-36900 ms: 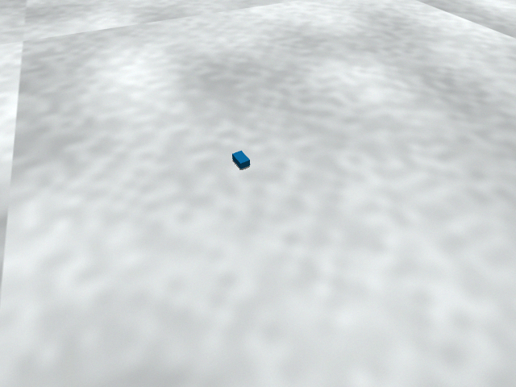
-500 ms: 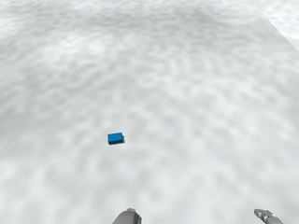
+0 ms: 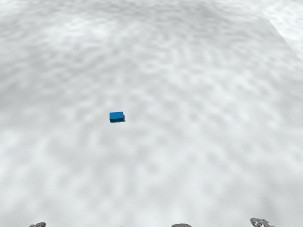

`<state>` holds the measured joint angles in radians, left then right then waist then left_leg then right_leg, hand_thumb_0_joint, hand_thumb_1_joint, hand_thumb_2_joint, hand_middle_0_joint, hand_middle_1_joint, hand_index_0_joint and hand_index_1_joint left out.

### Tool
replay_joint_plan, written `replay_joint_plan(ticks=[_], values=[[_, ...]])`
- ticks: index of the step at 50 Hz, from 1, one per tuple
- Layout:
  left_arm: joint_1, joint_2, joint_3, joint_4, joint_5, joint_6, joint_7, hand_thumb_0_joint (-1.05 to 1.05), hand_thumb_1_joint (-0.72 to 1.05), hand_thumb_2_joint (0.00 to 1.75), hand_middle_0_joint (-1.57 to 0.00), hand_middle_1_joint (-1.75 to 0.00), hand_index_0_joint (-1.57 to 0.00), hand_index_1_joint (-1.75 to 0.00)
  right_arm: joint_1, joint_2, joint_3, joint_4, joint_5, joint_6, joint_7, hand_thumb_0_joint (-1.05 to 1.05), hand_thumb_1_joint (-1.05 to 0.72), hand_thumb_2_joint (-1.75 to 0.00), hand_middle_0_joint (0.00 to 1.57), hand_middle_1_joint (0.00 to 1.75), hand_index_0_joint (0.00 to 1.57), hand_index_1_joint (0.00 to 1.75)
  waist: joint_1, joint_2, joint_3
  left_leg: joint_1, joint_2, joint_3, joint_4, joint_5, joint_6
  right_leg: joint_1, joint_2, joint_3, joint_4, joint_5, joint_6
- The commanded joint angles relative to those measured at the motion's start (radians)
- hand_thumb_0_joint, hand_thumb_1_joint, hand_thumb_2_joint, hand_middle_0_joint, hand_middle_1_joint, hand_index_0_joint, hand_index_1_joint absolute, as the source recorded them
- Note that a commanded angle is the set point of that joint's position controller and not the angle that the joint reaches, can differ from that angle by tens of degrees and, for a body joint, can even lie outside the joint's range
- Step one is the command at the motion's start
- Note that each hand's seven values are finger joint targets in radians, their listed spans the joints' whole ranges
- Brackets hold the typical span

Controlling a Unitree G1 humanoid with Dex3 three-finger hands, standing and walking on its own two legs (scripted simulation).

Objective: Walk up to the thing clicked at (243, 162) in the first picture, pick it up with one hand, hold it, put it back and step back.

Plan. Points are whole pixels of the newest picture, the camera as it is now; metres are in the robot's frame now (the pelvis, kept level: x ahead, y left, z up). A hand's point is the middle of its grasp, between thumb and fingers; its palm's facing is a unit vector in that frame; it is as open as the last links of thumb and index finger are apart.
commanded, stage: step back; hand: left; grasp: from above
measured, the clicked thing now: (116, 116) +0.97 +0.25 -0.74
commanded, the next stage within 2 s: stand in 1.26 s
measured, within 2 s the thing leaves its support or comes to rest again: neither
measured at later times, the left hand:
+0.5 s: hand out of the picture -0.07 +0.28 -0.14, palm faces +0.05 -0.91 -0.41, open 7.4 cm
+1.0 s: hand out of the picture -0.04 +0.27 -0.15, palm faces +0.04 -0.94 -0.34, open 7.4 cm
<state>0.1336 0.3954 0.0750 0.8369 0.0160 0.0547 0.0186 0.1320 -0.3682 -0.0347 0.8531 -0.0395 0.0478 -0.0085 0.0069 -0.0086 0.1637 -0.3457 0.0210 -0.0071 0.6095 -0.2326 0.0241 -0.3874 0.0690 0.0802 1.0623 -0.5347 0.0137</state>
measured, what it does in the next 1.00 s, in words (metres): steps on the spot: right foot, then left foot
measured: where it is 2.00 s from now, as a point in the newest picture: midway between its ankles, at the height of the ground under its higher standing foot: outside the picture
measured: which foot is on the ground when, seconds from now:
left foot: down 0.00-0.12, up 0.14-0.38, down 0.40-1.00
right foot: up 0.00-0.08, down 0.10-1.00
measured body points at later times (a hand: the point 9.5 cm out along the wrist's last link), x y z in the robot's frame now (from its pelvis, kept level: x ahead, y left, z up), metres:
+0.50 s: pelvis -0.12 +0.00 +0.00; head -0.12 +0.00 +0.45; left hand -0.07 +0.33 -0.11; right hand -0.06 -0.31 -0.13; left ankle -0.11 +0.12 -0.73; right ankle -0.10 -0.12 -0.71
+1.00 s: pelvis -0.10 +0.01 +0.01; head -0.09 +0.02 +0.46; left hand -0.04 +0.32 -0.12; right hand -0.01 -0.29 -0.12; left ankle -0.10 +0.12 -0.73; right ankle -0.11 -0.13 -0.73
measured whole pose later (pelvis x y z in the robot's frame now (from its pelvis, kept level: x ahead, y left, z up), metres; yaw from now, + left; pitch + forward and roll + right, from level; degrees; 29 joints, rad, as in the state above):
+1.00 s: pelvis -0.10 +0.01 +0.01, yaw +1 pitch -2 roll +0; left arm 0.16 0.37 0.04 1.05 0.02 -0.02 -0.01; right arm 0.15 -0.33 -0.03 1.05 -0.02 -0.02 0.01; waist 0.02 -0.02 0.06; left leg -0.22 -0.01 -0.02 0.54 -0.28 0.01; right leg -0.18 -0.01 0.00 0.51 -0.29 0.02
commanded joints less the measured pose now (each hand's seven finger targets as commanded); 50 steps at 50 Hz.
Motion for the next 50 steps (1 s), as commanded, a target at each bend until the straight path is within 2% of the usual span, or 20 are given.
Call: replay_joint_plan(ticks=[1, 4, 5, 6, 7, 10, 15, 19, 20, 21, 22, 25, 30, 32, 33, 39, 40, 42, 43, 50], values=[[0.05, 0.157, 0.042, -0.05, 0.004, -0.038, 0.006, 0.0, 0.9, 0.9, -0.2, -0.3, -0.2, -0.3, 0.025, -0.266, -0.075, -0.074, 0.006, -0.011, -0.011, 0.0, -0.9, -0.9, 0.2, 0.3, 0.2, 0.3, -0.027, 0.211, -0.245, 0.272, 0.223, -0.214, -0.088, 0.429, 0.207, 0.018, -0.041, -0.062, -0.342, 0.041, 0.0], [0.143, 0.188, 0.051, 0.015, 0.022, -0.057, 0.008, 0.0, 0.9, 0.9, -0.2, -0.3, -0.2, -0.3, -0.031, -0.247, -0.065, -0.081, 0.027, 0.005, -0.006, 0.0, -0.9, -0.9, 0.2, 0.3, 0.2, 0.3, 0.023, 0.146, -0.282, 0.066, 0.153, -0.149, 0.016, 0.199, 0.1, 0.278, -0.075, -0.024, -0.679, 0.304, -0.053], [0.141, 0.259, 0.074, 0.008, 0.033, -0.064, 0.007, 0.0, 0.9, 0.9, -0.2, -0.3, -0.2, -0.3, -0.006, -0.187, -0.046, -0.087, 0.029, 0.002, -0.004, 0.0, -0.9, -0.9, 0.2, 0.3, 0.2, 0.3, 0.009, -0.069, -0.236, -0.169, 0.022, -0.102, 0.153, -0.091, 0.031, 0.348, -0.226, 0.237, -0.706, 0.258, -0.096], [0.093, 0.369, 0.099, -0.019, 0.031, -0.058, 0.006, 0.0, 0.9, 0.9, -0.2, -0.3, -0.2, -0.3, -0.077, -0.182, -0.052, -0.112, 0.032, 0.002, -0.02, 0.0, -0.9, -0.9, 0.2, 0.3, 0.2, 0.3, 0.071, -0.254, -0.192, -0.187, -0.092, -0.097, 0.358, -0.366, -0.02, 0.129, -0.473, 0.459, -0.748, 0.333, -0.286], [0.052, 0.367, 0.095, -0.038, 0.029, -0.065, 0.01, 0.0, 0.9, 0.9, -0.2, -0.3, -0.2, -0.3, -0.093, -0.224, -0.073, -0.101, 0.03, 0.008, -0.025, 0.0, -0.9, -0.9, 0.2, 0.3, 0.2, 0.3, 0.06, -0.194, -0.113, -0.136, -0.061, -0.212, 0.522, -0.378, -0.034, -0.047, -0.522, 0.513, -0.775, 0.345, -0.331], [-0.066, 0.246, 0.065, -0.056, 0.031, -0.07, 0.017, 0.0, 0.9, 0.9, -0.2, -0.3, -0.2, -0.3, 0.016, -0.215, -0.066, -0.042, 0.038, -0.003, -0.02, 0.0, -0.9, -0.9, 0.2, 0.3, 0.2, 0.3, -0.024, -0.088, -0.115, -0.119, -0.118, -0.171, 0.608, -0.229, -0.032, 0.016, -0.316, 0.162, -0.646, 0.455, -0.225], [0.064, 0.252, 0.075, -0.027, 0.043, -0.074, 0.005, 0.0, 0.9, 0.9, -0.2, -0.3, -0.2, -0.3, -0.03, -0.199, -0.057, -0.043, 0.01, -0.029, -0.001, 0.0, -0.9, -0.9, 0.2, 0.3, 0.2, 0.3, 0.069, -0.171, -0.126, -0.137, -0.043, -0.061, 0.207, -0.287, -0.044, 0.217, -0.298, 0.192, -0.686, 0.003, -0.199], [0.026, 0.228, 0.048, -0.018, 0.027, -0.057, -0.009, 0.0, 0.9, 0.9, -0.2, -0.3, -0.2, -0.3, 0.081, -0.181, -0.071, 0.046, 0.009, -0.06, 0.005, 0.0, -0.9, -0.9, 0.2, 0.3, 0.2, 0.3, 0.004, -0.118, -0.137, 0.222, -0.059, 0.006, -0.26, -0.124, -0.004, 0.05, -0.262, 0.112, -0.599, 0.027, -0.144], [0.066, 0.178, 0.029, -0.011, 0.024, -0.054, -0.012, 0.0, 0.9, 0.9, -0.2, -0.3, -0.2, -0.3, 0.105, -0.216, -0.086, 0.06, -0.005, -0.067, 0.001, 0.0, -0.9, -0.9, 0.2, 0.3, 0.2, 0.3, -0.001, -0.007, -0.152, 0.346, 0.025, -0.159, -0.268, -0.183, 0.023, -0.101, -0.219, 0.072, -0.493, 0.029, -0.104], [0.026, 0.14, 0.015, -0.013, 0.0, -0.058, -0.016, 0.0, 0.9, 0.9, -0.2, -0.3, -0.2, -0.3, 0.056, -0.291, -0.087, 0.042, -0.002, -0.071, 0.002, 0.0, -0.9, -0.9, 0.2, 0.3, 0.2, 0.3, -0.012, 0.183, -0.133, 0.219, 0.232, -0.506, -0.381, -0.534, 0.124, -0.175, -0.092, -0.047, -0.366, -0.022, -0.034], [-0.025, 0.221, 0.046, 0.009, 0.006, -0.059, -0.012, 0.0, 0.9, 0.9, -0.2, -0.3, -0.2, -0.3, 0.02, -0.337, -0.092, 0.031, 0.002, -0.074, 0.006, 0.0, -0.9, -0.9, 0.2, 0.3, 0.2, 0.3, -0.031, 0.145, -0.069, -0.029, 0.323, -0.573, -0.433, -0.653, 0.212, -0.037, -0.105, -0.033, -0.23, -0.05, -0.025], [0.03, 0.178, 0.036, 0.042, -0.004, -0.069, -0.031, 0.0, 0.9, 0.9, -0.2, -0.3, -0.2, -0.3, -0.043, -0.247, -0.06, 0.031, -0.006, -0.093, 0.002, 0.0, -0.9, -0.9, 0.2, 0.3, 0.2, 0.3, 0.018, 0.109, -0.063, 0.008, 0.207, -0.337, -0.363, -0.405, 0.14, 0.026, -0.111, -0.031, -0.281, 0.085, -0.036], [0.12, 0.182, 0.047, 0.112, 0.02, -0.096, -0.018, 0.0, 0.9, 0.9, -0.2, -0.3, -0.2, -0.3, -0.015, -0.192, -0.047, 0.045, 0.009, -0.059, 0.013, 0.0, -0.9, -0.9, 0.2, 0.3, 0.2, 0.3, 0.042, 0.066, -0.123, -0.116, 0.093, -0.15, -0.158, -0.352, 0.044, 0.376, -0.075, -0.031, -0.689, 0.194, -0.054], [0.099, 0.291, 0.064, 0.108, 0.029, -0.108, -0.013, 0.0, 0.9, 0.9, -0.2, -0.3, -0.2, -0.3, -0.022, -0.171, -0.049, 0.047, 0.013, -0.055, 0.009, 0.0, -0.9, -0.9, 0.2, 0.3, 0.2, 0.3, 0.047, -0.127, -0.07, -0.153, -0.051, -0.076, 0.159, -0.334, -0.013, 0.185, -0.377, 0.417, -0.878, -0.287, -0.189], [0.037, 0.285, 0.064, 0.08, 0.027, -0.114, -0.013, 0.0, 0.9, 0.9, -0.2, -0.3, -0.2, -0.3, 0.011, -0.203, -0.059, 0.062, 0.011, -0.058, 0.011, 0.0, -0.9, -0.9, 0.2, 0.3, 0.2, 0.3, 0.023, -0.069, -0.031, -0.105, -0.017, -0.1, 0.211, -0.287, -0.026, 0.099, -0.421, 0.437, -0.878, -0.289, -0.233], [-0.049, 0.205, 0.029, 0.077, 0.013, -0.098, -0.019, 0.0, 0.9, 0.9, -0.2, -0.3, -0.2, -0.3, 0.105, -0.16, -0.058, 0.121, 0.013, -0.087, 0.015, 0.0, -0.9, -0.9, 0.2, 0.3, 0.2, 0.3, -0.033, -0.112, -0.137, 0.18, -0.028, -0.021, -0.144, -0.073, -0.009, 0.054, -0.249, 0.08, -0.686, 0.162, -0.129], [-0.029, 0.179, 0.015, 0.079, 0.012, -0.093, -0.021, 0.0, 0.9, 0.9, -0.2, -0.3, -0.2, -0.3, 0.093, -0.17, -0.065, 0.119, 0.004, -0.09, 0.009, 0.0, -0.9, -0.9, 0.2, 0.3, 0.2, 0.3, -0.033, -0.081, -0.136, 0.236, 0.001, -0.075, -0.205, -0.04, -0.002, 0.009, -0.223, 0.049, -0.623, 0.215, -0.103], [-0.001, 0.14, 0.005, 0.103, -0.013, -0.082, -0.025, 0.0, 0.9, 0.9, -0.2, -0.3, -0.2, -0.3, -0.001, -0.244, -0.065, 0.096, 0.003, -0.101, 0.004, 0.0, -0.9, -0.9, 0.2, 0.3, 0.2, 0.3, 0.016, 0.102, -0.117, 0.108, 0.226, -0.396, -0.355, -0.276, 0.102, 0.033, -0.089, -0.072, -0.466, 0.125, -0.031], [-0.004, 0.173, 0.015, 0.113, -0.005, -0.083, -0.022, 0.0, 0.9, 0.9, -0.2, -0.3, -0.2, -0.3, -0.03, -0.262, -0.067, 0.09, 0.007, -0.097, 0.006, 0.0, -0.9, -0.9, 0.2, 0.3, 0.2, 0.3, 0.015, 0.078, -0.102, 0.026, 0.248, -0.384, -0.341, -0.266, 0.136, 0.122, -0.1, -0.063, -0.46, 0.088, -0.036], [-0.012, 0.191, 0.008, 0.153, -0.01, -0.109, -0.009, 0.0, 0.9, 0.9, -0.2, -0.3, -0.2, -0.3, -0.03, -0.186, -0.042, 0.122, 0.027, -0.096, -0.002, 0.0, -0.9, -0.9, 0.2, 0.3, 0.2, 0.3, 0.01, 0.071, -0.243, 0.172, 0.08, -0.091, -0.145, 0.37, 0.008, 0.31, -0.179, 0.003, -0.594, 0.606, -0.066]])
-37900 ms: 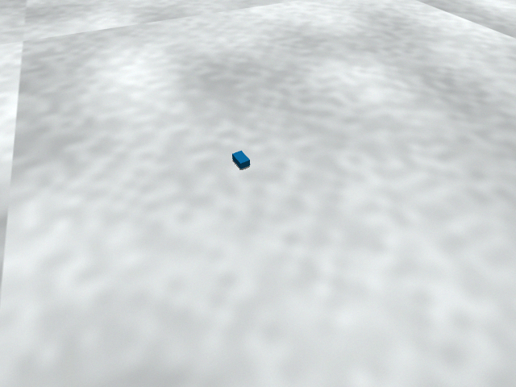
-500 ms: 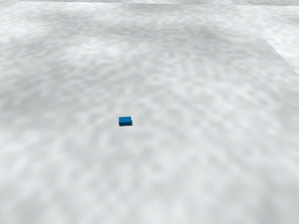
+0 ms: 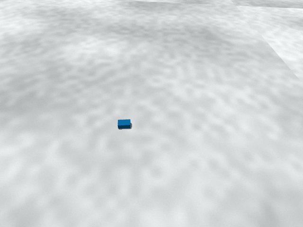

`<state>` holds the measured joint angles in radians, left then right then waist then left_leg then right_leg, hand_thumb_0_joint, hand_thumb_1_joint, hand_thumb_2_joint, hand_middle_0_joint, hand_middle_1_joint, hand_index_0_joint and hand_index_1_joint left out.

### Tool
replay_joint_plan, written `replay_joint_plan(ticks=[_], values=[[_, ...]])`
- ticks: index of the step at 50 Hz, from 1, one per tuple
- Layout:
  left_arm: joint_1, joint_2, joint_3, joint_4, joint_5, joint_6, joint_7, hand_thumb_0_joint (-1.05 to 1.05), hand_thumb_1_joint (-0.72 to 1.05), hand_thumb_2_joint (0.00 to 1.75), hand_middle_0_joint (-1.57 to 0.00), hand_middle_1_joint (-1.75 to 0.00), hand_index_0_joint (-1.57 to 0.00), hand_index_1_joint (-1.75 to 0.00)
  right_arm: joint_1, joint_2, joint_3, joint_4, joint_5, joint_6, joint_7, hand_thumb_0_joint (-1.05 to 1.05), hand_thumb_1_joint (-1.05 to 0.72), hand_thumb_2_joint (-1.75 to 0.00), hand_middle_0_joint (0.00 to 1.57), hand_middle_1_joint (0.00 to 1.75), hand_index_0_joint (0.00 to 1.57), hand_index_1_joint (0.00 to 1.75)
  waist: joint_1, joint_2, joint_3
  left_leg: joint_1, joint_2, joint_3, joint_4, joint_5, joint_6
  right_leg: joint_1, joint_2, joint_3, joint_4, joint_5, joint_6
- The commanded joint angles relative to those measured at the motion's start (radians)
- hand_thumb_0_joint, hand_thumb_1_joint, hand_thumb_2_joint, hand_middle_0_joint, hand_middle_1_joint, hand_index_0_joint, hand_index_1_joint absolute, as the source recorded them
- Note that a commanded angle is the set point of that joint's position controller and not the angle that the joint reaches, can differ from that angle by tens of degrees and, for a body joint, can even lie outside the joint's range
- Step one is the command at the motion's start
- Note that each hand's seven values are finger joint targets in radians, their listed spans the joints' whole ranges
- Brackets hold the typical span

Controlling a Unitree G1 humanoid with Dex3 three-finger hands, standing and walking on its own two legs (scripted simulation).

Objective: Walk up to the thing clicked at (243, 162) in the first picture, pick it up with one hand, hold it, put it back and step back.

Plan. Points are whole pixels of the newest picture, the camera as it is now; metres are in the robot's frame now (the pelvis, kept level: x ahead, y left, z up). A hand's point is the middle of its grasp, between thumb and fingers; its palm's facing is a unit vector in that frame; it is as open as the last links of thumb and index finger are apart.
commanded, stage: step back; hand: left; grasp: from above
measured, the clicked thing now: (124, 124) +1.08 +0.21 -0.75
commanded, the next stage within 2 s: stand in 0.26 s
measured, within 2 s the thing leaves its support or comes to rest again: neither
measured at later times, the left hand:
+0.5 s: hand out of the picture +0.11 +0.25 -0.14, palm faces -0.02 -0.94 -0.34, open 7.4 cm
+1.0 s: hand out of the picture +0.06 +0.25 -0.14, palm faces -0.03 -0.94 -0.35, open 7.4 cm
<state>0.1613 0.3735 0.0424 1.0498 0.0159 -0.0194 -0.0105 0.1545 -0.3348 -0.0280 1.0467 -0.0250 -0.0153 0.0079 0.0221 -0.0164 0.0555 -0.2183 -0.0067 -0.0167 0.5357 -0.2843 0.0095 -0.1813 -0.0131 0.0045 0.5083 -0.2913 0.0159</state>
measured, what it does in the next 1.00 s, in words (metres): stands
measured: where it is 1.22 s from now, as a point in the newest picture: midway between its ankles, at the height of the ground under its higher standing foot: outside the picture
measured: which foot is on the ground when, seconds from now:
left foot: down 0.00-1.00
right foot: down 0.00-1.00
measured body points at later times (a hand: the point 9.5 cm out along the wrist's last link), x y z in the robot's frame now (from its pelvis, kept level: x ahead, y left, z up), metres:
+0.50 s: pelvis +0.01 +0.00 +0.01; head +0.02 +0.00 +0.46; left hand +0.11 +0.30 -0.12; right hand +0.11 -0.30 -0.12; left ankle +0.00 +0.11 -0.74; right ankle -0.01 -0.13 -0.74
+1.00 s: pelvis +0.00 -0.01 +0.01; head +0.01 -0.01 +0.46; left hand +0.06 +0.29 -0.12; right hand +0.06 -0.31 -0.13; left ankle +0.00 +0.11 -0.74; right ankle -0.01 -0.13 -0.74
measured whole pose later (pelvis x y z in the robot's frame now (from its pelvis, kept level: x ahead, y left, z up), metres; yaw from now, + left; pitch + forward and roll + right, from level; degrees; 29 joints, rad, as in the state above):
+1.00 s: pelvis +0.00 -0.01 +0.01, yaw +0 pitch -2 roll +0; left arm 0.11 0.35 0.00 1.16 0.01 -0.01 -0.01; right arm 0.10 -0.35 0.00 1.16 -0.01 -0.01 0.01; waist 0.00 0.01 0.05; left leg -0.12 0.00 -0.02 0.31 -0.16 -0.01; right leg -0.10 -0.01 0.00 0.31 -0.18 0.01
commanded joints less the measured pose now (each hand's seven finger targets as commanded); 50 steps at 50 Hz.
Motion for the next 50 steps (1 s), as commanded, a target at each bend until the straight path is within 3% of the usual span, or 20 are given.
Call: replay_joint_plan(ticks=[1, 4, 8, 11, 12, 13, 14, 16, 21, 27, 33, 39, 45, 50], values=[[-0.036, 0.212, 0.039, -0.056, -0.011, -0.034, 0.023, 0.0, 0.9, 0.9, -0.2, -0.3, -0.2, -0.3, -0.068, -0.22, -0.051, -0.07, 0.013, -0.031, -0.021, 0.0, -0.9, -0.9, 0.2, 0.3, 0.2, 0.3, -0.002, 0.059, -0.143, 0.063, 0.108, -0.074, -0.051, 0.451, 0.027, 0.097, -0.098, 0.073, -0.042, 0.402, -0.069], [-0.065, 0.209, 0.036, -0.054, -0.007, -0.028, 0.028, 0.0, 0.9, 0.9, -0.2, -0.3, -0.2, -0.3, -0.074, -0.216, -0.055, -0.061, 0.015, -0.024, -0.023, 0.0, -0.9, -0.9, 0.2, 0.3, 0.2, 0.3, -0.011, 0.022, -0.146, 0.055, 0.109, -0.064, -0.042, 0.423, 0.038, 0.106, -0.101, 0.068, -0.033, 0.414, -0.073], [-0.094, 0.209, 0.032, -0.051, -0.003, -0.024, 0.029, 0.0, 0.9, 0.9, -0.2, -0.3, -0.2, -0.3, -0.113, -0.208, -0.053, -0.059, 0.012, -0.018, -0.021, 0.0, -0.9, -0.9, 0.2, 0.3, 0.2, 0.3, -0.01, -0.002, -0.101, 0.008, 0.104, -0.07, -0.072, 0.29, 0.039, 0.096, -0.104, 0.081, -0.057, 0.322, -0.071], [-0.111, 0.209, 0.03, -0.047, -0.004, -0.024, 0.028, 0.0, 0.9, 0.9, -0.2, -0.3, -0.2, -0.3, -0.131, -0.205, -0.051, -0.049, 0.009, -0.018, -0.018, 0.0, -0.9, -0.9, 0.2, 0.3, 0.2, 0.3, -0.01, 0.0, -0.096, 0.035, 0.105, -0.073, -0.101, 0.289, 0.033, 0.084, -0.108, 0.089, -0.074, 0.323, -0.067], [-0.114, 0.208, 0.029, -0.048, -0.004, -0.024, 0.028, 0.0, 0.9, 0.9, -0.2, -0.3, -0.2, -0.3, -0.133, -0.205, -0.051, -0.045, 0.007, -0.019, -0.017, 0.0, -0.9, -0.9, 0.2, 0.3, 0.2, 0.3, -0.011, -0.002, -0.108, 0.052, 0.109, -0.067, -0.1, 0.321, 0.034, 0.088, -0.107, 0.084, -0.074, 0.341, -0.066], [-0.129, 0.17, 0.011, -0.029, -0.016, -0.019, 0.027, 0.0, 0.9, 0.9, -0.2, -0.3, -0.2, -0.3, -0.128, -0.216, -0.04, -0.035, 0.018, -0.022, -0.018, 0.0, -0.9, -0.9, 0.2, 0.3, 0.2, 0.3, -0.022, 0.011, -0.104, 0.086, 0.129, -0.11, -0.149, 0.428, 0.035, 0.083, -0.104, 0.083, -0.098, 0.391, -0.044], [-0.126, 0.17, 0.01, -0.028, -0.018, -0.018, 0.028, 0.0, 0.9, 0.9, -0.2, -0.3, -0.2, -0.3, -0.132, -0.223, -0.04, -0.03, 0.02, -0.024, -0.017, 0.0, -0.9, -0.9, 0.2, 0.3, 0.2, 0.3, -0.017, 0.018, -0.107, 0.11, 0.136, -0.111, -0.153, 0.474, 0.035, 0.096, -0.1, 0.077, -0.113, 0.398, -0.033], [-0.125, 0.178, 0.009, -0.018, -0.017, -0.019, 0.03, 0.0, 0.9, 0.9, -0.2, -0.3, -0.2, -0.3, -0.134, -0.218, -0.036, -0.02, 0.022, -0.027, -0.018, 0.0, -0.9, -0.9, 0.2, 0.3, 0.2, 0.3, -0.018, 0.014, -0.134, 0.157, 0.137, -0.099, -0.147, 0.561, 0.029, 0.125, -0.107, 0.07, -0.124, 0.471, -0.033], [-0.144, 0.186, 0.008, 0.006, -0.013, -0.015, 0.025, 0.0, 0.9, 0.9, -0.2, -0.3, -0.2, -0.3, -0.161, -0.209, -0.028, -0.005, 0.024, -0.023, -0.019, 0.0, -0.9, -0.9, 0.2, 0.3, 0.2, 0.3, -0.018, 0.02, -0.118, 0.167, 0.128, -0.09, -0.215, 0.407, 0.015, 0.121, -0.108, 0.073, -0.188, 0.341, -0.027], [-0.143, 0.184, 0.003, 0.024, -0.006, -0.019, 0.022, 0.0, 0.9, 0.9, -0.2, -0.3, -0.2, -0.3, -0.161, -0.215, -0.024, 0.017, 0.022, -0.024, -0.016, 0.0, -0.9, -0.9, 0.2, 0.3, 0.2, 0.3, -0.022, 0.024, -0.121, 0.16, 0.129, -0.08, -0.242, 0.347, 0.011, 0.135, -0.117, 0.081, -0.221, 0.318, -0.028], [-0.133, 0.178, 0.0, 0.038, -0.007, -0.014, 0.019, 0.0, 0.9, 0.9, -0.2, -0.3, -0.2, -0.3, -0.152, -0.22, -0.019, 0.034, 0.019, -0.024, -0.015, 0.0, -0.9, -0.9, 0.2, 0.3, 0.2, 0.3, -0.021, 0.032, -0.074, 0.125, 0.126, -0.09, -0.283, 0.209, 0.006, 0.088, -0.111, 0.082, -0.245, 0.19, -0.029], [-0.117, 0.183, 0.0, 0.045, -0.006, -0.016, 0.017, 0.0, 0.9, 0.9, -0.2, -0.3, -0.2, -0.3, -0.135, -0.222, -0.017, 0.045, 0.017, -0.023, -0.011, 0.0, -0.9, -0.9, 0.2, 0.3, 0.2, 0.3, -0.021, 0.024, -0.065, 0.112, 0.123, -0.097, -0.29, 0.152, 0.007, 0.074, -0.111, 0.088, -0.259, 0.151, -0.031], [-0.114, 0.192, -0.002, 0.041, -0.008, -0.018, 0.019, 0.0, 0.9, 0.9, -0.2, -0.3, -0.2, -0.3, -0.114, -0.222, -0.015, 0.047, 0.016, -0.02, -0.01, 0.0, -0.9, -0.9, 0.2, 0.3, 0.2, 0.3, -0.03, 0.005, -0.075, 0.113, 0.123, -0.095, -0.276, 0.173, 0.007, 0.067, -0.114, 0.093, -0.257, 0.163, -0.035], [-0.097, 0.194, -0.005, 0.043, -0.01, -0.021, 0.019, 0.0, 0.9, 0.9, -0.2, -0.3, -0.2, -0.3, -0.098, -0.219, -0.008, 0.05, 0.018, -0.021, -0.011, 0.0, -0.9, -0.9, 0.2, 0.3, 0.2, 0.3, -0.028, 0.004, -0.092, 0.12, 0.127, -0.092, -0.264, 0.24, 0.008, 0.089, -0.118, 0.092, -0.247, 0.239, -0.032]])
